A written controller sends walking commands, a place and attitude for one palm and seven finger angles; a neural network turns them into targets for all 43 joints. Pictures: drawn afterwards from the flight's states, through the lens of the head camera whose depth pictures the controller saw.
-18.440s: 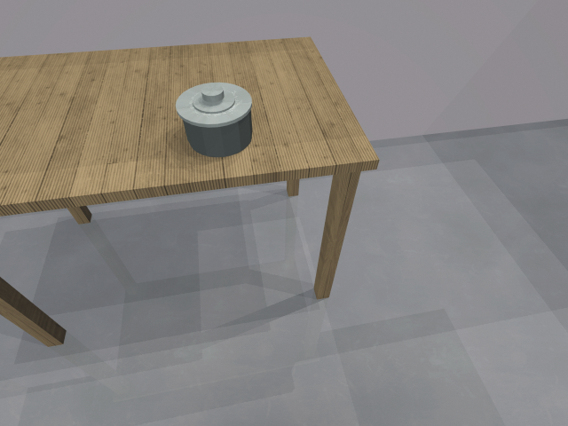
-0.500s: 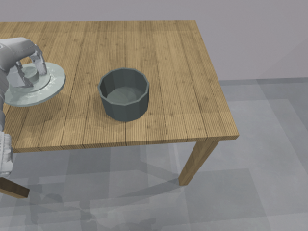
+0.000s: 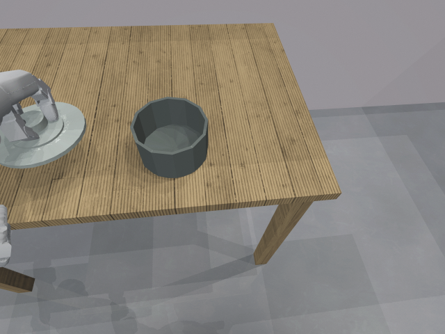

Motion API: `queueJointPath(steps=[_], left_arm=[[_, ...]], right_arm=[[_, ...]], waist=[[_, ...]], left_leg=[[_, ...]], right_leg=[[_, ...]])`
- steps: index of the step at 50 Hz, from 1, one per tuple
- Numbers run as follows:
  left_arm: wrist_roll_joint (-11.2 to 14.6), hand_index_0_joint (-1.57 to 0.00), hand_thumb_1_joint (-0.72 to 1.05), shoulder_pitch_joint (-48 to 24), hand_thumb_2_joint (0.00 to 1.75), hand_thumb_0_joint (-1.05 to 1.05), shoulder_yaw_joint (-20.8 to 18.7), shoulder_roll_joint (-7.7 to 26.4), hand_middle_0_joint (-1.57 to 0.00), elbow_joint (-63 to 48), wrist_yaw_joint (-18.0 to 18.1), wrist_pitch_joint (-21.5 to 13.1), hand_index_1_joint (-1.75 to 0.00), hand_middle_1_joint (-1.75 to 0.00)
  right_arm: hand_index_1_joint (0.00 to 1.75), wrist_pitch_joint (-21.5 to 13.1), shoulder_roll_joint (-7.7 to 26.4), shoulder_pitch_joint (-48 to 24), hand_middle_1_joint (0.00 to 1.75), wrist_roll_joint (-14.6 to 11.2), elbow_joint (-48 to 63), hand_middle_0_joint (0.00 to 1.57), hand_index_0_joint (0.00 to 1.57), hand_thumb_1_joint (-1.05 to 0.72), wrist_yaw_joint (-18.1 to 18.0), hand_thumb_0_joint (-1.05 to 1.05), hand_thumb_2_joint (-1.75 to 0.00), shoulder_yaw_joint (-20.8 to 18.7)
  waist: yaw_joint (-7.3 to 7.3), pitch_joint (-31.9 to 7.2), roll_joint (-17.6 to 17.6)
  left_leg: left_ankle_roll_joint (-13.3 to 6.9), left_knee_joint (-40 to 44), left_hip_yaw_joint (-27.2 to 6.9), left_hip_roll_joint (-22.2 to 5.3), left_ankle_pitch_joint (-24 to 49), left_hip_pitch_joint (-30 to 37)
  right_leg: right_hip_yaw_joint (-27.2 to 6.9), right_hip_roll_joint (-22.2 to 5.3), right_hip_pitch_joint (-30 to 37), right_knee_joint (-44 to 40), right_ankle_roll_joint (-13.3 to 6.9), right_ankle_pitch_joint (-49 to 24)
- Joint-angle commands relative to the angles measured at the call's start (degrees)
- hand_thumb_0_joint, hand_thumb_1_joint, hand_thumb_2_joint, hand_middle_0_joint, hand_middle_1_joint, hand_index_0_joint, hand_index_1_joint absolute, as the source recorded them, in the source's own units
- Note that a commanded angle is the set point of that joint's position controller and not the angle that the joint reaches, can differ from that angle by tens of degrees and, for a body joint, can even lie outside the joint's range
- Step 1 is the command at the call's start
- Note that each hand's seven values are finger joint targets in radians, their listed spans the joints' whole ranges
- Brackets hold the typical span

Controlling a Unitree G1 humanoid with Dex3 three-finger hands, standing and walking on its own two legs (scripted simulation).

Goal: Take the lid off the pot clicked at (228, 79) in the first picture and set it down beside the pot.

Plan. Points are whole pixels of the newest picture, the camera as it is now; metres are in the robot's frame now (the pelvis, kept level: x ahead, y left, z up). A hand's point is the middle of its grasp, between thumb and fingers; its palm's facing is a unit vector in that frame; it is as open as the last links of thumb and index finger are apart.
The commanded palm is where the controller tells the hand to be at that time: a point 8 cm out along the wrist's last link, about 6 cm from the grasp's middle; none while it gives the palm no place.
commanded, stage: lower the lid onto the table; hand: left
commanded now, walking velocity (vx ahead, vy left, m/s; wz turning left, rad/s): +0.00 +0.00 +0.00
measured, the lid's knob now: (31, 122) +0.48 +0.32 +0.08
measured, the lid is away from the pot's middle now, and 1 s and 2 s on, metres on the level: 0.24 0.23 0.24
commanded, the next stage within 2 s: open the fingers wide in 1.28 s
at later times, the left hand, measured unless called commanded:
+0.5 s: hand (31, 137) +0.45 +0.32 +0.08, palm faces -0.47 -0.11 -0.88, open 7.4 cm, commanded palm +0.48 +0.31 +0.14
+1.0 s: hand (46, 146) +0.45 +0.31 +0.05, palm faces -0.50 -0.11 -0.86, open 7.4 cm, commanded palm +0.50 +0.31 +0.11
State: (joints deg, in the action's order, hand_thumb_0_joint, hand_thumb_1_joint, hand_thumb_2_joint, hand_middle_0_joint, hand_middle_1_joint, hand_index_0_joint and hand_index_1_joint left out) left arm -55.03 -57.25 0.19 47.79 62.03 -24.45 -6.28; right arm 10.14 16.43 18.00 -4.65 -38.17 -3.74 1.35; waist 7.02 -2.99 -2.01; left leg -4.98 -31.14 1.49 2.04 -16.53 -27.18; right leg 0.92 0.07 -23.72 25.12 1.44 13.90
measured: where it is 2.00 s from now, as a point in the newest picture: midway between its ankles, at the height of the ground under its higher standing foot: outside the picture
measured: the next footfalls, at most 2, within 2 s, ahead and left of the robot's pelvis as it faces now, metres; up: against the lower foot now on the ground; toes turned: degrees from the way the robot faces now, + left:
none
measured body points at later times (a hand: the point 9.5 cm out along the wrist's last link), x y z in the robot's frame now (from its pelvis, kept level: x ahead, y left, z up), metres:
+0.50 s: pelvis -0.01 +0.00 -0.01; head +0.08 +0.02 +0.43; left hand +0.47 +0.32 +0.13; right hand +0.02 -0.28 -0.12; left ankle -0.02 +0.06 -0.73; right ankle -0.03 -0.14 -0.73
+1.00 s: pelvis -0.01 +0.00 -0.01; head +0.09 +0.02 +0.43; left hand +0.48 +0.31 +0.10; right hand -0.02 -0.28 -0.13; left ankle -0.02 +0.06 -0.73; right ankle -0.03 -0.15 -0.73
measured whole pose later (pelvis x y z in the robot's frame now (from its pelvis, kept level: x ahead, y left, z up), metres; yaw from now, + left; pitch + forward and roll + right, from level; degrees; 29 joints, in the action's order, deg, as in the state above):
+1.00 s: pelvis -0.01 +0.00 -0.01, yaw -1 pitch +16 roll -3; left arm -57.4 -57.1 1.4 46.7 68.0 -19.6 -9.1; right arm 8.9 16.3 20.9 -4.3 -39.4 -6.1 1.7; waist 8.5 -4.4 -1.7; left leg -5.0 -38.7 1.5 1.1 -19.0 -36.1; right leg 1.0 0.9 -32.4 32.0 1.2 16.0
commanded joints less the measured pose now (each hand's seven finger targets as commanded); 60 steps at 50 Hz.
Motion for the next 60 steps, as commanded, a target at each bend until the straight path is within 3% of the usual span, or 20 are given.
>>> queueJointPath(steps=[1, 3, 7, 12, 17, 19, 22, 30, 33, 34, 35, 36, 38, 40, 42, 44, 49, 52, 55, 60], left_arm=[[0.54, -0.90, 0.62, -27.52, 0.99, 0.00, -3.92, 19.29, -0.87, -12.72, 2.63, -0.34, -1.06, -1.06], [0.64, -0.90, 0.62, -28.31, 0.99, 0.00, -3.87, 19.27, -0.87, -14.69, 2.87, -1.02, -1.06, -1.06], [0.98, -0.90, 0.62, -27.12, 0.99, 0.00, -2.78, 18.48, -0.87, -10.22, 3.07, -1.06, -1.06, -1.06], [0.75, -0.90, 0.62, -30.96, 0.99, 0.00, -1.34, 16.98, -0.87, -13.65, 3.63, -1.95, -1.06, -1.06], [0.72, -0.90, 0.62, -29.66, 0.99, 0.00, -0.17, 15.55, -0.87, -9.52, 4.02, -1.73, -1.06, -1.06], [-0.18, -0.90, 0.62, -30.09, 0.99, 0.00, -3.80, 19.74, -0.87, -12.37, 4.82, -2.41, -1.06, -1.06], [-0.28, -0.90, 0.62, -29.36, 0.99, 0.00, -1.91, 17.02, -0.87, -9.72, 5.08, -1.99, -1.06, -1.06], [-1.06, -0.90, 0.62, -27.24, 0.99, 0.00, -3.66, 18.04, -0.87, -8.52, 6.08, -1.78, -1.06, -1.06], [-1.03, -0.90, 0.62, -28.15, 0.99, 0.00, -2.09, 15.00, -0.87, -10.62, 6.18, -2.22, -1.06, -1.06], [-1.20, -0.90, 0.62, -26.56, 0.99, 0.00, -5.31, 18.59, -0.87, -9.55, 6.56, -2.33, -1.06, -1.06], [-1.21, -0.90, 0.62, -24.83, 0.99, 0.00, -5.14, 18.81, -0.87, -7.04, 6.69, -2.15, -1.06, -1.06], [-1.22, -0.90, 0.62, -24.26, 0.99, 0.00, -4.70, 18.67, -0.87, -6.07, 6.74, -2.07, -1.06, -1.06], [-1.33, -0.90, 0.62, -26.93, 0.99, 0.00, -1.19, 14.69, -0.87, -7.49, 6.79, -1.86, -1.06, -1.06], [-1.79, -0.90, 0.62, -26.63, 0.99, 0.00, -1.85, 16.10, -0.87, -4.56, 7.06, -1.69, -1.06, -1.06], [-1.86, -0.90, 0.62, -27.85, 0.99, 0.00, -2.96, 18.35, -0.87, -5.72, 7.34, -1.91, -1.06, -1.06], [-2.08, -0.90, 0.62, -29.58, 0.99, 0.00, -2.28, 17.24, -0.87, -8.43, 7.48, -2.59, -1.06, -1.06], [-1.83, -0.90, 0.62, -27.31, 0.99, 0.00, -2.40, 17.46, -0.87, -4.82, 7.64, -2.77, -1.06, -1.06], [-2.24, -0.90, 0.62, -28.41, 0.99, 0.00, -2.30, 17.62, -0.87, -6.49, 7.93, -2.47, -1.06, -1.06], [-2.17, -0.90, 0.62, -26.00, 0.99, 0.00, -3.08, 19.07, -0.87, -3.57, 7.69, -2.73, -1.06, -1.06], [-2.58, -0.90, 0.62, -25.17, 0.99, 0.00, -4.18, 20.47, -0.87, -4.37, 7.65, -3.32, -1.06, -1.06]], right_arm=[[0.30, -0.46, 10.55, 3.73, 0.30, -0.12, 3.80, 0.20, 0.20, -0.90, -1.03, 0.00, -0.90, -3.95], [0.30, -0.44, 10.51, 3.58, 0.30, -0.14, 3.91, 0.20, 0.20, -0.90, -1.24, 0.00, -0.90, -3.96], [0.30, -0.58, 10.69, 4.41, 0.30, -0.33, 2.90, 0.20, 0.20, -0.90, -1.72, 0.00, -0.90, -3.67], [0.30, -1.24, 10.60, 5.12, 0.30, -0.35, 2.24, 0.20, 0.20, -0.90, -2.30, 0.00, -0.90, -3.71], [0.30, -1.81, 10.85, 5.87, 0.30, -0.43, 1.47, 0.20, 0.20, -0.90, -2.43, 0.00, -0.90, -3.43], [0.30, -1.74, 10.87, 6.26, 0.30, -0.01, 1.97, 0.20, 0.20, -0.90, -2.63, 0.00, -0.90, -3.59], [0.30, -1.85, 10.75, 6.58, 0.30, -0.05, 1.63, 0.20, 0.20, -0.90, -2.55, 0.00, -0.90, -3.55], [0.30, -1.27, 10.85, 7.96, 0.30, 0.31, 1.81, 0.20, 0.20, -0.90, -2.09, 0.00, -0.90, -3.91], [0.30, -1.30, 10.50, 8.36, 0.30, 0.59, 1.77, 0.20, 0.20, -0.90, -2.06, 0.00, -0.90, -4.25], [0.30, -1.13, 10.69, 8.94, 0.30, 0.85, 1.62, 0.20, 0.20, -0.90, -2.02, 0.00, -0.90, -4.39], [0.30, -1.02, 10.67, 8.69, 0.30, 0.70, 1.89, 0.20, 0.20, -0.90, -2.05, 0.00, -0.90, -4.03], [0.30, -0.92, 10.72, 8.61, 0.30, 0.48, 2.05, 0.20, 0.20, -0.90, -2.14, 0.00, -0.90, -3.86], [0.30, -1.01, 10.74, 8.67, 0.30, 0.33, 1.69, 0.20, 0.20, -0.90, -2.15, 0.00, -0.90, -3.97], [0.30, -1.06, 10.94, 9.30, 0.30, 0.30, 1.14, 0.20, 0.20, -0.90, -2.36, 0.00, -0.90, -3.79], [0.30, -1.28, 11.08, 9.51, 0.30, 0.20, 1.42, 0.20, 0.20, -0.90, -2.83, 0.00, -0.90, -3.60], [0.30, -1.48, 10.91, 9.91, 0.30, 0.47, 1.19, 0.20, 0.20, -0.90, -3.08, 0.00, -0.90, -3.89], [0.30, -1.82, 11.11, 10.71, 0.30, 0.39, 0.74, 0.20, 0.20, -0.90, -3.50, 0.00, -0.90, -3.52], [0.30, -1.79, 10.92, 10.90, 0.30, 0.41, 0.81, 0.20, 0.20, -0.90, -3.44, 0.00, -0.90, -3.60], [0.30, -1.70, 11.08, 11.11, 0.30, 0.39, 0.80, 0.20, 0.20, -0.90, -3.55, 0.00, -0.90, -3.19], [0.30, -1.37, 11.07, 11.58, 0.30, 0.45, 0.94, 0.20, 0.20, -0.90, -3.72, 0.00, -0.90, -3.18]], waist=[[-0.68, -25.36, -6.30], [-0.70, -26.45, -8.64], [0.04, -23.96, -5.28], [0.50, -26.00, -9.62], [0.72, -22.72, -7.78], [-0.08, -27.85, -8.82], [0.43, -25.17, -9.19], [-0.02, -26.55, -7.60], [0.17, -27.54, -9.62], [-0.27, -28.26, -8.25], [-0.11, -27.04, -6.90], [0.00, -25.79, -5.38], [0.54, -25.42, -7.84], [1.12, -23.18, -6.68], [1.13, -24.78, -6.70], [1.33, -27.30, -10.07], [1.86, -25.51, -7.46], [1.74, -27.47, -10.32], [1.96, -25.83, -7.94], [1.63, -27.61, -10.51]], left_leg=[[-0.10, -1.59, -4.53, -1.94, 35.98, 23.51], [0.25, -1.87, -4.96, -2.19, 38.57, 25.23], [-0.31, -1.93, -3.84, -1.71, 29.54, 20.96], [0.31, -2.73, -4.94, -2.25, 32.17, 24.87], [0.19, -2.71, -4.36, -2.22, 26.80, 20.91], [0.47, -3.66, -4.90, -2.23, 32.96, 23.50], [1.07, -3.73, -5.12, -2.50, 32.40, 22.67], [1.38, -4.34, -5.34, -2.52, 34.35, 22.13], [2.00, -4.75, -5.96, -3.05, 39.25, 24.92], [1.77, -5.21, -6.02, -2.85, 38.47, 24.36], [1.63, -4.85, -5.43, -2.46, 35.92, 21.85], [1.21, -4.75, -5.02, -2.20, 32.85, 19.60], [1.46, -4.42, -5.10, -2.62, 32.72, 20.40], [1.14, -4.79, -4.75, -2.48, 28.42, 18.72], [0.70, -4.75, -4.37, -2.25, 25.85, 17.56], [1.19, -5.53, -5.06, -2.66, 29.33, 20.90], [0.77, -6.85, -4.53, -2.61, 28.22, 17.70], [0.89, -7.58, -4.13, -2.49, 30.04, 18.38], [0.71, -8.51, -3.76, -2.39, 28.81, 15.51], [1.08, -9.97, -3.98, -2.52, 32.84, 16.45]], right_leg=[[2.23, 3.00, 0.99, 0.33, -3.04, -17.99], [2.35, 2.97, -0.27, 0.73, -3.34, -17.84], [2.24, 3.02, -0.68, 0.74, -3.18, -15.17], [2.58, 3.25, -3.76, 1.43, -3.54, -13.77], [2.76, 3.23, -5.15, 1.82, -3.62, -11.83], [2.33, 3.30, -3.45, 2.66, -3.61, -14.51], [2.90, 3.46, -6.02, 2.73, -3.64, -12.87], [2.84, 3.74, -6.20, 3.37, -3.63, -13.16], [3.18, 3.94, -8.57, 3.57, -3.81, -13.20], [2.94, 3.99, -7.31, 3.65, -3.60, -13.29], [2.84, 3.98, -6.37, 3.76, -3.56, -13.20], [2.82, 3.94, -5.97, 3.65, -3.55, -12.94], [3.04, 3.80, -8.17, 3.75, -3.82, -12.04], [2.96, 4.02, -9.33, 3.88, -3.70, -9.88], [2.55, 3.78, -7.95, 4.15, -3.73, -10.08], [2.79, 3.93, -9.84, 4.66, -3.80, -10.02], [2.81, 4.08, -10.58, 5.57, -3.56, -10.26], [2.51, 4.10, -10.32, 6.09, -3.68, -11.73], [2.57, 4.23, -10.37, 6.82, -3.39, -11.60], [2.74, 4.45, -11.54, 7.91, -3.47, -12.61]])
